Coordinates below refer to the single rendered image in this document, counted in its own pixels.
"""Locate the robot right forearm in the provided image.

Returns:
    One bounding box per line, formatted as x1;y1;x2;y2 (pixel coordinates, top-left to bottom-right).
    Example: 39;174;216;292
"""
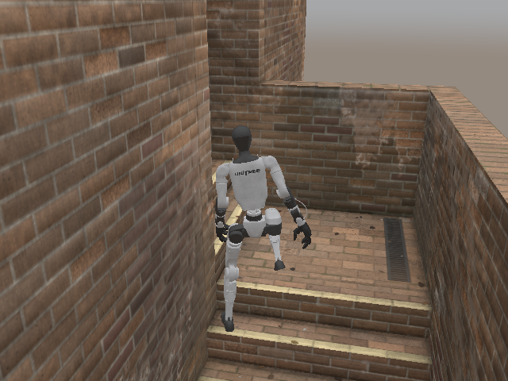
283;185;306;226

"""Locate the left robot upper arm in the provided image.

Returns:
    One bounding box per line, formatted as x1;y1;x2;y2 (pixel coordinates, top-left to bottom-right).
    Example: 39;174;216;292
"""
216;163;229;208

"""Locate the robot right hand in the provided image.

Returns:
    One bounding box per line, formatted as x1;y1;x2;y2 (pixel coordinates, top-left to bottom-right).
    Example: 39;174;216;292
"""
293;222;312;249

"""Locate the robot left forearm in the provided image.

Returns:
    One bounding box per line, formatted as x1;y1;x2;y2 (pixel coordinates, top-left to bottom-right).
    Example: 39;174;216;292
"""
215;198;226;228

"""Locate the right robot upper arm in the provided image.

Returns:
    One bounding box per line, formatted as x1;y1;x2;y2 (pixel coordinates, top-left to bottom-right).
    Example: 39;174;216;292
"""
261;156;290;198

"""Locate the humanoid robot torso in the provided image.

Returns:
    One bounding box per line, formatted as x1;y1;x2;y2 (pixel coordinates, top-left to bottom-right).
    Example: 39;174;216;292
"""
229;154;267;238

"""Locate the robot left hand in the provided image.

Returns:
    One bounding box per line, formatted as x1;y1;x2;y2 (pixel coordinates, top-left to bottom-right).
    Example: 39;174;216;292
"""
216;225;230;242

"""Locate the right robot thigh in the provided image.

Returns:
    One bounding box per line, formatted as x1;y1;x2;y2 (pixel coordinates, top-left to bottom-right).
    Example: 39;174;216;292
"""
264;208;282;236

